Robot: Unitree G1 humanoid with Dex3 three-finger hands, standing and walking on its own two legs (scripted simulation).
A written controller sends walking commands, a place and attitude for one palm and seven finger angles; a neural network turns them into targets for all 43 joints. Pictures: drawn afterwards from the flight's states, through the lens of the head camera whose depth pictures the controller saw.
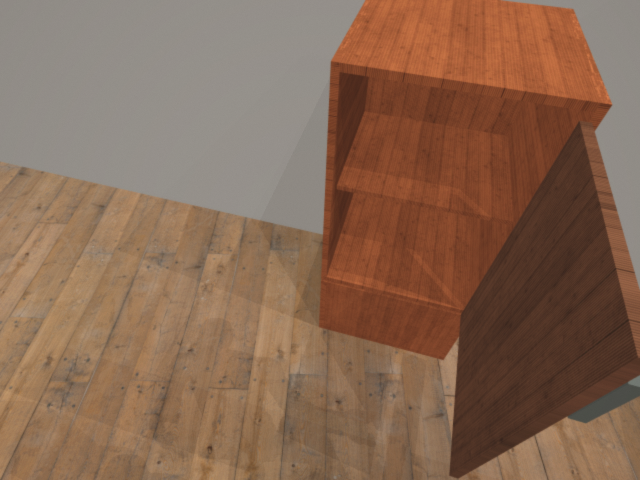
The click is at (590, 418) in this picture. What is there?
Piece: cupboard door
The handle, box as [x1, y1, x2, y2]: [568, 375, 639, 422]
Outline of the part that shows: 639,375 572,413 568,417 579,421 587,422 638,396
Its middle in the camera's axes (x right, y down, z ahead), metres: +0.33 +0.19 +0.49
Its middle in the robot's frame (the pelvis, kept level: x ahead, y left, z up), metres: +0.25 -0.32 -0.01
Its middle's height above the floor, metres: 0.75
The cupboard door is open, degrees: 89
